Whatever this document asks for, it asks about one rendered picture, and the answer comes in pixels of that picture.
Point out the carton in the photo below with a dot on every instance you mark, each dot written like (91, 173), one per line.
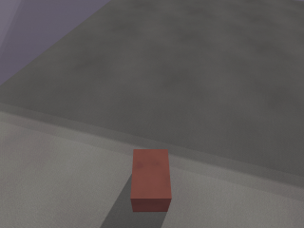
(150, 181)

